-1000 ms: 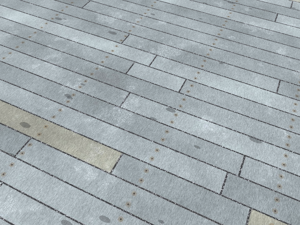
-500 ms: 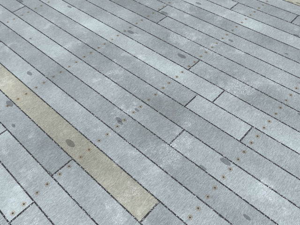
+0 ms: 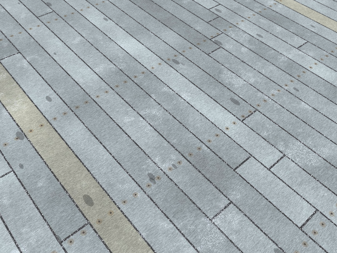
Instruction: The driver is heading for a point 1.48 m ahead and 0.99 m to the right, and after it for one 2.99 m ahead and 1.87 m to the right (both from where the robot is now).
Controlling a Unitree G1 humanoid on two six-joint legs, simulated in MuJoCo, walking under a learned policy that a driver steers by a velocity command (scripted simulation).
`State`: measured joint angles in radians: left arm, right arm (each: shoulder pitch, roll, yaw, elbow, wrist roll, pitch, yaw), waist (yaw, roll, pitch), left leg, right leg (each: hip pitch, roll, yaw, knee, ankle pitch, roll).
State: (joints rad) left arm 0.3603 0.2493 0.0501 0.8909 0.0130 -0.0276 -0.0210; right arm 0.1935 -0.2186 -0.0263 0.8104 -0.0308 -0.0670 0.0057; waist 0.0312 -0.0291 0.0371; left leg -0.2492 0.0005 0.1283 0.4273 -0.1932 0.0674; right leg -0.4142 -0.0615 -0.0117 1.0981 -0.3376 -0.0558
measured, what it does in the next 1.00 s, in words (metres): walks ahead, turning right: right foot, then left foot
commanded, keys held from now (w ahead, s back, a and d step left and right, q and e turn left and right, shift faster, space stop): w+e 1.00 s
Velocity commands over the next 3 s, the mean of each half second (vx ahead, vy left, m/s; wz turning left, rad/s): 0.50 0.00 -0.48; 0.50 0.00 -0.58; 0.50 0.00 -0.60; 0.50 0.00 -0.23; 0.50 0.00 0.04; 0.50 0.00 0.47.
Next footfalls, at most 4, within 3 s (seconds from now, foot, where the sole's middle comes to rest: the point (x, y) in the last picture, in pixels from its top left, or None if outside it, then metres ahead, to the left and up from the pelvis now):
0.38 right None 0.33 -0.14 -0.78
0.90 left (194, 206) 0.68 -0.09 -0.78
1.44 right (275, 201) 0.72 -0.44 -0.78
1.98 left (296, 144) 1.04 -0.60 -0.78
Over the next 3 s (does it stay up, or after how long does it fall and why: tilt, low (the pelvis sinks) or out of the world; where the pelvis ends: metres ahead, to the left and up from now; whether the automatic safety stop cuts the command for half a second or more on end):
stays up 1.15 -0.95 -0.01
